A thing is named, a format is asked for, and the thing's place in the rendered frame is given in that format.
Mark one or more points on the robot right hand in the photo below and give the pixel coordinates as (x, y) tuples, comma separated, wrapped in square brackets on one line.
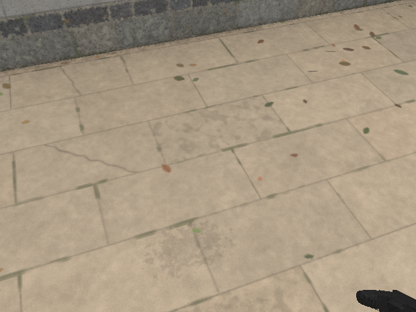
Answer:
[(386, 301)]

